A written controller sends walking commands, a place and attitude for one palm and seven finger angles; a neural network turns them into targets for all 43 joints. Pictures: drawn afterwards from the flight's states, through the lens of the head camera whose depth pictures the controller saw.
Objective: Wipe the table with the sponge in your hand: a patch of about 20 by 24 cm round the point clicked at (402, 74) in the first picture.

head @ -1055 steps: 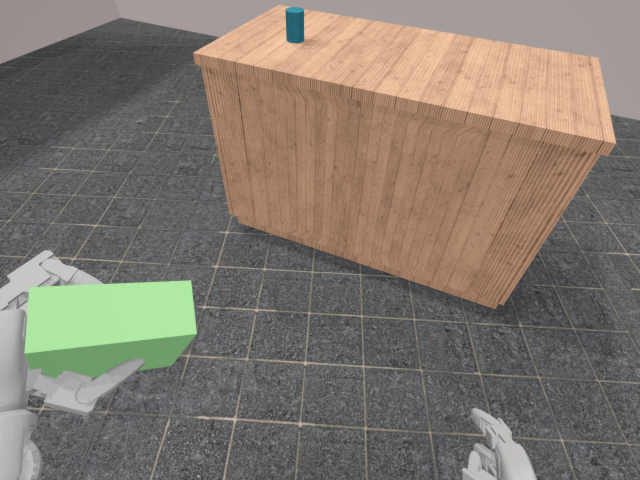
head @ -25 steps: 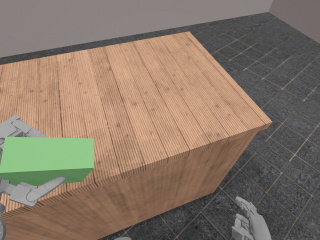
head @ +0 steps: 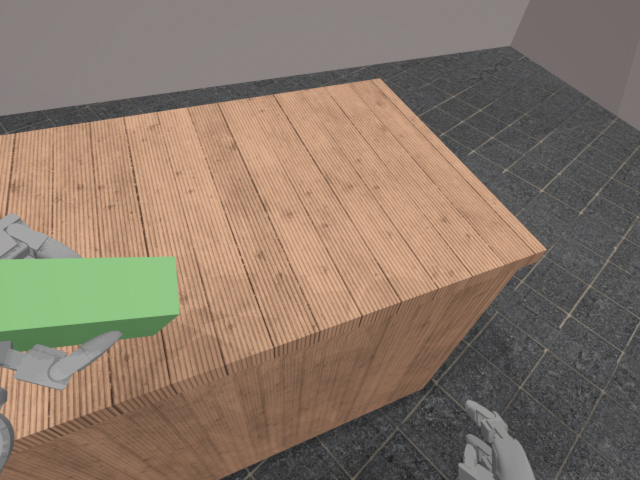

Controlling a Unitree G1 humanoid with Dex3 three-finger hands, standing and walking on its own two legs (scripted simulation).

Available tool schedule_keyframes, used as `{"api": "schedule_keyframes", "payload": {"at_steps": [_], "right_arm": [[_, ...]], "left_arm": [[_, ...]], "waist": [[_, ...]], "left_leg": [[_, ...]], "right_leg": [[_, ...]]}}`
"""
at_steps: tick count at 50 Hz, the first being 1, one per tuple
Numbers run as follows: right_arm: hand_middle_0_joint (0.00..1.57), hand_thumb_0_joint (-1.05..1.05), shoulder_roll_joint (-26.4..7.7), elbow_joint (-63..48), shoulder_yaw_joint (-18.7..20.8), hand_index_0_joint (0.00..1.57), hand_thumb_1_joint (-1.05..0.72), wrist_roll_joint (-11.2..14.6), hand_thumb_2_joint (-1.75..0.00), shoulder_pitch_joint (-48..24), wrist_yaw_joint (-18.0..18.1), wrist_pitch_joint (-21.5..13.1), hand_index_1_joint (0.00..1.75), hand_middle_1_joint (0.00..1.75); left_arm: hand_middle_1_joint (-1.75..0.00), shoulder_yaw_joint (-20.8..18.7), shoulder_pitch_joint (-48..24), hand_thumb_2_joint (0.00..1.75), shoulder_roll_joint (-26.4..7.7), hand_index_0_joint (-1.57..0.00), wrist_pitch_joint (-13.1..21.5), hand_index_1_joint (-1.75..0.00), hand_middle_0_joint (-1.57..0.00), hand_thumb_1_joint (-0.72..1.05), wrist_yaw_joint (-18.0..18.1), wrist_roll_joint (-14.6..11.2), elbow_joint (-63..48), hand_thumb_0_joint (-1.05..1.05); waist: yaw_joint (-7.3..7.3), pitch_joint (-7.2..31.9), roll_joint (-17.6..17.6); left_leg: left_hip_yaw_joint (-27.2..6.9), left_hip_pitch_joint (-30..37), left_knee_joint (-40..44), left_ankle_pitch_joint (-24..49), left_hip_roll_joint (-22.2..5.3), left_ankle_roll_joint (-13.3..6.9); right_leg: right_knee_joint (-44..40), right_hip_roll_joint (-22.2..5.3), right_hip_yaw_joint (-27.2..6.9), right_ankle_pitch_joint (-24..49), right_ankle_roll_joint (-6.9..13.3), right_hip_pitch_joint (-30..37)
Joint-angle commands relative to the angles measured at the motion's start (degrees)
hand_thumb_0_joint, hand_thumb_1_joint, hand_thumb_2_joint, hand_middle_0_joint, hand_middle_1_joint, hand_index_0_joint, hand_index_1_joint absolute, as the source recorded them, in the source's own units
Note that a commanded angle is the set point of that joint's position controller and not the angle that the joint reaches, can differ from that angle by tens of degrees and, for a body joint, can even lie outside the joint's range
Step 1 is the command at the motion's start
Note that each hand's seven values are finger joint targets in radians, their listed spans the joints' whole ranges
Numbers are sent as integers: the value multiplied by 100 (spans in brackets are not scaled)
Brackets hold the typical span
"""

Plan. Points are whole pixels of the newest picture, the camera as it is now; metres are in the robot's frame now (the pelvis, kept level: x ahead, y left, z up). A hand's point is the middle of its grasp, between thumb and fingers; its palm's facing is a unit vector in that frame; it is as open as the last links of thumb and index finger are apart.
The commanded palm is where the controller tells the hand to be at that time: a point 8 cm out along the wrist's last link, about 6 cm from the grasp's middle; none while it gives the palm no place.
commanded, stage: come to a stop and stand still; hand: left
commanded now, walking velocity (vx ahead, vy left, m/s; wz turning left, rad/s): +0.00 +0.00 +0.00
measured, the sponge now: (117, 303) +0.24 +0.22 +0.15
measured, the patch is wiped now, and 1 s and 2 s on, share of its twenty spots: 0.00 0.00 0.00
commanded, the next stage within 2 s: look again from close up in 0.56 s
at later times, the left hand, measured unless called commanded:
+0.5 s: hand (42, 304) +0.22 +0.27 +0.16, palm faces +0.37 -0.85 -0.37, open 9.7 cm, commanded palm +0.16 +0.31 +0.18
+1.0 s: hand (63, 309) +0.22 +0.26 +0.16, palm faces +0.37 -0.85 -0.38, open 9.7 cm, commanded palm +0.16 +0.29 +0.18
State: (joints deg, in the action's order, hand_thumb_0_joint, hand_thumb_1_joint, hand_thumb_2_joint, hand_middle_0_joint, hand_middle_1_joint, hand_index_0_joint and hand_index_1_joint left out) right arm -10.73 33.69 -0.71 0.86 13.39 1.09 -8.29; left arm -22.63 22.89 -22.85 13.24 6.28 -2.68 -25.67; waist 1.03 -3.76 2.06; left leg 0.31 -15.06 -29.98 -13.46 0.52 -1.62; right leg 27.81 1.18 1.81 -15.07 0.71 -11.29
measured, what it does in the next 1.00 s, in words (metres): stands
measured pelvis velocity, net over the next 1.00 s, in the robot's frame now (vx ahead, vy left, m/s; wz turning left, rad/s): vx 0.00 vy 0.01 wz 0.00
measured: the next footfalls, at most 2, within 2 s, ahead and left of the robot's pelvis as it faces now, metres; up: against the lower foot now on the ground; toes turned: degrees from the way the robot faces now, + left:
none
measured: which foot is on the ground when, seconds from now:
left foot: down 0.00-1.00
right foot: down 0.00-1.00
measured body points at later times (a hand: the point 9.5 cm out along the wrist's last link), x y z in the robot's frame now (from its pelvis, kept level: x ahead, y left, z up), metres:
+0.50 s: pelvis +0.00 +0.03 +0.01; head +0.03 +0.05 +0.45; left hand +0.20 +0.32 +0.18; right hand +0.19 -0.19 -0.06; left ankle +0.03 +0.10 -0.74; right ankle +0.00 -0.11 -0.74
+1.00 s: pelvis +0.00 +0.01 +0.01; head +0.02 +0.03 +0.46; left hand +0.19 +0.30 +0.18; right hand +0.18 -0.21 -0.07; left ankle +0.03 +0.10 -0.74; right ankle +0.00 -0.11 -0.74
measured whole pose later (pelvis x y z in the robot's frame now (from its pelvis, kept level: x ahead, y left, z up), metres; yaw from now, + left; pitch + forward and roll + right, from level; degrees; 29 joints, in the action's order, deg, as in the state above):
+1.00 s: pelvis +0.00 +0.01 +0.01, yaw +0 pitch -1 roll -1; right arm -11.5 33.4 -1.2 1.0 11.7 1.9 -6.6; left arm -18.6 25.2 -20.6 10.7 6.5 -2.2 -26.1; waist 1.0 -2.9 0.1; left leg 0.4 -12.9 -24.8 -10.9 1.2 -2.4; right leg 20.6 0.6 1.7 -11.4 -0.2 -8.2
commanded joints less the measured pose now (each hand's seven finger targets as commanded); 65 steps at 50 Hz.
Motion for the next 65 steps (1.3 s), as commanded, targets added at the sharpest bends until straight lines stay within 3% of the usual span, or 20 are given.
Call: {"api": "schedule_keyframes", "payload": {"at_steps": [1,8,10,22,30,31,35,41,49,50,51,52,53,54,55,56,59,61,63,65], "right_arm": [[20,0,-812,-899,259,20,-90,-17,-90,-570,14,-381,30,30],[20,0,-786,-923,232,20,-90,-44,-90,-622,33,-371,30,30],[20,0,-740,-910,200,20,-90,-26,-90,-707,63,-367,30,30],[20,0,-797,-923,261,20,-90,-16,-90,-608,42,-284,30,30],[20,0,-785,-946,240,20,-90,20,-90,-743,113,-200,30,30],[20,0,-801,-928,226,20,-90,-21,-90,-667,106,-182,30,30],[20,0,-778,-946,237,20,-90,22,-90,-726,140,-186,30,30],[20,0,-806,-908,230,20,-90,-19,-90,-680,145,-164,30,30],[20,0,-808,-945,269,20,-90,12,-90,-682,147,-167,30,30],[20,0,-1177,-1615,-608,20,-90,471,-90,403,609,26,30,30],[20,0,-848,-694,407,20,-90,-441,-90,-723,416,-222,30,30],[20,0,-1119,-792,263,20,-90,-214,-90,-487,102,-233,30,30],[20,0,-1235,-700,317,20,-90,-209,-90,-631,47,-254,30,30],[20,0,-1161,-735,288,20,-90,-85,-90,-834,75,-243,30,30],[20,0,-1027,-807,113,20,-90,60,-90,-1182,-4,-237,30,30],[20,0,-1193,-719,156,20,-90,33,-90,-1109,-15,-213,30,30],[20,0,-1116,-934,88,20,-90,5,-90,-1388,-10,-69,30,30],[20,0,-1041,-1080,52,20,-90,-63,-90,-1567,81,-24,30,30],[20,0,-983,-935,77,20,-90,-98,-90,-1524,211,-19,30,30],[20,0,-979,-851,84,20,-90,-68,-90,-1521,314,-12,30,30]], "left_arm": [[-160,-142,-561,130,-520,-120,312,-160,-120,10,35,57,-1109,0],[-160,-281,-704,130,-705,-120,328,-160,-120,10,67,127,-1443,0],[-160,-471,-678,130,-872,-120,320,-160,-120,10,96,127,-1497,0],[-160,-223,-359,130,-652,-120,256,-160,-120,10,49,52,-1384,0],[-160,-427,-317,130,-873,-120,243,-160,-120,10,129,45,-1549,0],[-160,-248,-271,130,-678,-120,255,-160,-120,10,88,12,-1425,0],[-160,-430,-207,130,-838,-120,212,-160,-120,10,136,18,-1385,0],[-160,-201,-270,130,-635,-120,201,-160,-120,10,113,5,-1264,0],[-160,-299,-242,130,-744,-120,169,-160,-120,10,127,-5,-1381,0],[-160,-2008,-5451,130,-5518,-120,991,-160,-120,10,233,175,-3479,0],[-160,-1632,-3397,130,-2567,-120,-254,-160,-120,10,-108,847,-226,0],[-160,-605,-2250,130,-1639,-120,-724,-160,-120,10,-272,246,180,0],[-160,-800,-2231,130,-1381,-120,-954,-160,-120,10,-491,24,-446,0],[-160,-562,-1528,130,-1206,-120,-1291,-160,-120,10,-658,-239,-388,0],[-160,15,-894,130,-475,-120,-1639,-160,-120,10,-796,-376,-189,0],[-160,-144,-777,130,-890,-120,-1765,-160,-120,10,-832,-249,-478,0],[-160,-133,-581,130,-1382,-120,-1868,-160,-120,10,-761,402,-1059,0],[-160,-639,-1242,130,-2004,-120,-1629,-160,-120,10,-521,562,-1765,0],[-160,-932,-998,130,-1963,-120,-1326,-160,-120,10,-302,489,-1416,0],[-160,-1233,-1863,130,-2474,-120,-1089,-160,-120,10,-31,597,-1549,0]], "waist": [[-3,826,-641],[10,766,-854],[22,789,-873],[13,1097,-705],[21,973,-823],[12,943,-735],[18,945,-582],[5,883,-557],[9,945,-524],[-317,1036,-1792],[429,1881,-1483],[161,1792,-1143],[339,2229,-889],[480,2121,-983],[450,1611,-978],[464,1323,-695],[347,819,-461],[346,1076,-635],[274,960,-253],[227,990,-626]], "left_leg": [[-754,25,1037,115,-671,-146],[-854,-127,1431,-771,-636,-81],[-822,37,1431,-539,-618,-16],[-601,593,975,1354,-573,121],[-597,501,1036,1034,-539,126],[-604,412,1101,855,-537,88],[-568,441,1024,740,-516,77],[-569,375,1103,386,-495,20],[-591,415,1009,609,-507,19],[-555,-284,1001,423,-329,-162],[30,1292,335,2273,-188,289],[-211,1525,361,3438,-219,484],[-192,1893,290,3474,-310,504],[-149,1871,303,3199,-256,424],[-153,1610,363,2634,-264,392],[-161,1235,443,2092,-287,325],[-106,560,602,757,-179,132],[-76,478,554,312,-63,95],[-80,430,436,-18,-62,65],[-73,396,365,-546,-10,46]], "right_leg": [[-557,-244,-228,449,-27,446],[-628,-170,-225,272,-18,526],[-649,-163,-204,377,-19,477],[-733,-314,-212,1217,3,577],[-759,-348,-245,1118,21,542],[-785,-315,-201,1028,3,555],[-876,-403,-317,1101,19,553],[-962,-382,-334,895,14,486],[-940,-447,-411,1046,45,563],[-297,95,-240,262,-355,1100],[83,7,152,982,291,275],[-80,96,403,1178,228,-297],[-81,140,388,1302,139,-260],[-90,91,383,1297,123,-131],[-95,122,407,1056,99,-310],[-115,48,494,1178,88,-270],[-98,36,406,653,85,-368],[-85,30,297,244,98,-362],[-120,55,287,-107,16,-592],[-146,35,130,-565,-10,-832]]}}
